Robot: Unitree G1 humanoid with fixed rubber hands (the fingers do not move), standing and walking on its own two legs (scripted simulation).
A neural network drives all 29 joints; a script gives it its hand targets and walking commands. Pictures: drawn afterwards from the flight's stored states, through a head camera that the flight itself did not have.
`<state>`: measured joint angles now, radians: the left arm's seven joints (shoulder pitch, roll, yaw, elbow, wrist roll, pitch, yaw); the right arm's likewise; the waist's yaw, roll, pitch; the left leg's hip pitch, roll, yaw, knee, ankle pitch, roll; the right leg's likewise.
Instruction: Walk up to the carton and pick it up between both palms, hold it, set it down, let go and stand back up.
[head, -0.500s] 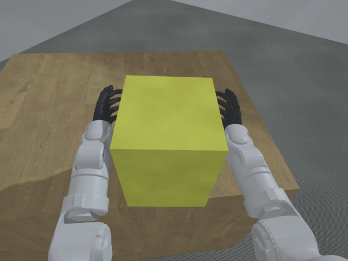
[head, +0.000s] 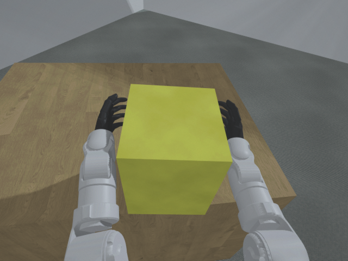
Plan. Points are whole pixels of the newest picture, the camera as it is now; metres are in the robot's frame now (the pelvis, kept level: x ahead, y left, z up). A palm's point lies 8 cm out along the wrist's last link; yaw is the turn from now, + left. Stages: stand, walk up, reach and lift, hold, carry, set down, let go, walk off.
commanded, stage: reach and lift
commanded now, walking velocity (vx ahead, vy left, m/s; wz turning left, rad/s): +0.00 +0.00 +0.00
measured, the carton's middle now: (170, 153) +0.36 +0.01 +0.06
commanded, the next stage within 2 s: none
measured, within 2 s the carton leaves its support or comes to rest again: leaves its support in 0.44 s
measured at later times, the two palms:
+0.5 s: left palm (107, 129) +0.37 +0.15 +0.14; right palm (236, 133) +0.36 -0.14 +0.13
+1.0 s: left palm (100, 109) +0.37 +0.16 +0.19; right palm (240, 112) +0.37 -0.14 +0.19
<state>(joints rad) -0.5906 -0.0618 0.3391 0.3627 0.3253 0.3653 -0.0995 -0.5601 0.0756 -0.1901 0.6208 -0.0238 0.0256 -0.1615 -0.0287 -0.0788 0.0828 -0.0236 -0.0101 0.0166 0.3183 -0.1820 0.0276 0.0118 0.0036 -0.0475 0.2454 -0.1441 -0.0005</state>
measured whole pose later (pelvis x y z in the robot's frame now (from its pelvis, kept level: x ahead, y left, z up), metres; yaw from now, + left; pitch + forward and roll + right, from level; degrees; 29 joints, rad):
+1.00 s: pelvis -0.01 -0.01 +0.00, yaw +2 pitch -9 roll -1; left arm -0.70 -0.01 0.31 0.24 0.31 0.65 -0.04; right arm -0.74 0.00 -0.10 0.64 0.13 0.19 -0.19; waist -0.08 -0.07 0.07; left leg 0.00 -0.01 0.00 0.33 -0.17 0.02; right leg 0.04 0.00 -0.09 0.25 -0.14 -0.01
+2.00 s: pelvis -0.01 -0.01 +0.00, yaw +1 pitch -6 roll -1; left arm -0.86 0.06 0.33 0.28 0.24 0.84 0.00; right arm -1.01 -0.12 -0.01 0.73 0.35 0.46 -0.26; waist -0.12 -0.04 -0.04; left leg -0.08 0.00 -0.01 0.37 -0.19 0.01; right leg -0.02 0.02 -0.08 0.27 -0.15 -0.02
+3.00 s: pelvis -0.01 -0.02 +0.00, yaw +1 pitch -4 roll -1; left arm -1.08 0.10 0.39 0.51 0.22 0.94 0.00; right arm -1.25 -0.20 0.02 0.91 0.42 0.65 -0.30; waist -0.08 0.00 -0.17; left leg -0.13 0.02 -0.03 0.37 -0.18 -0.01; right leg -0.08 0.05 -0.04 0.28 -0.14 -0.04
